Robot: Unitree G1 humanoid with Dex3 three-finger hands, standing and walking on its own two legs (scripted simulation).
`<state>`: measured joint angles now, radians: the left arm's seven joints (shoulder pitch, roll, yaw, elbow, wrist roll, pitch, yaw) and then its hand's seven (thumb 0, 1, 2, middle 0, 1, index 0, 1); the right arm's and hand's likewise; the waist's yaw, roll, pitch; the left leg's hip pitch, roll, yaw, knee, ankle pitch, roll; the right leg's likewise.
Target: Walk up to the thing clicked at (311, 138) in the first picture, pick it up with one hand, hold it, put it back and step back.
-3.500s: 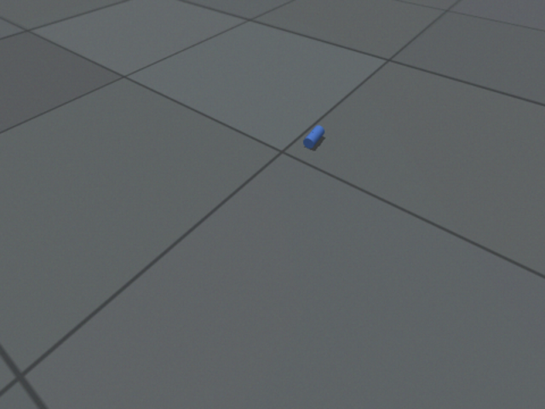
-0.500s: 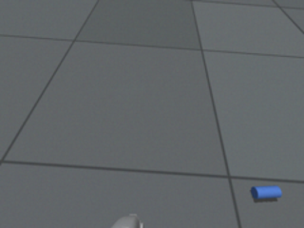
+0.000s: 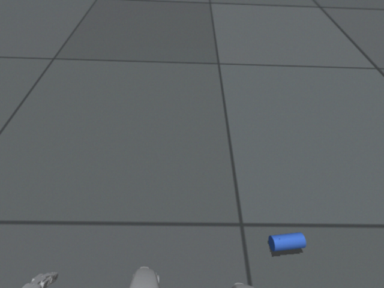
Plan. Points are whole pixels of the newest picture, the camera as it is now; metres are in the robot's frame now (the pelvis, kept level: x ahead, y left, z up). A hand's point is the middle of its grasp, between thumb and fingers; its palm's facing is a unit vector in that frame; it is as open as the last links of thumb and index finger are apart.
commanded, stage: walk up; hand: left
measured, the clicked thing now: (286, 241) +0.45 -0.45 -0.69
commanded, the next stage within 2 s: none
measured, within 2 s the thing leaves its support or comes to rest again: neither
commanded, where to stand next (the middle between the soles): +0.10 -0.75 m, yaw +8 degrees
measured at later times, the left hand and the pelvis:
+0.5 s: hand out of the picture +0.13 +0.10 -0.13, palm faces -0.08 -0.95 -0.31, open 7.3 cm; pelvis +0.02 -0.19 +0.02, yaw +1 degrees
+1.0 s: hand out of the picture +0.11 -0.11 -0.13, palm faces +0.01 -0.94 -0.34, open 7.4 cm; pelvis +0.04 -0.40 +0.02, yaw +4 degrees
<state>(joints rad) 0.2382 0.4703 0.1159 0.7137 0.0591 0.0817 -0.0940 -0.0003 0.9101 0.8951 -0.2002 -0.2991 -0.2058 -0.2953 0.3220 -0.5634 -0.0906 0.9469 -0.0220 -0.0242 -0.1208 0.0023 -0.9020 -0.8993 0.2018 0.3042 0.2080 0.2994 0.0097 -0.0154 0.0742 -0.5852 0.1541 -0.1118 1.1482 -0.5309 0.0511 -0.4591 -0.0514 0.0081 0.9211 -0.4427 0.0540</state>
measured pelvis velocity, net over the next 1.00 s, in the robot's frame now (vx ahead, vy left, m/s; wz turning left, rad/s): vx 0.04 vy -0.40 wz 0.07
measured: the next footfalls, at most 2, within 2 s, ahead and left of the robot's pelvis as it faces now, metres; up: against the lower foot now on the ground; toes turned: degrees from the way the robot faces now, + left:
left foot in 0.20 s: +0.11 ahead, +0.00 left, +0.00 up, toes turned +7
right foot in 0.62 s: +0.11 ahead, -0.45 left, +0.00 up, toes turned +0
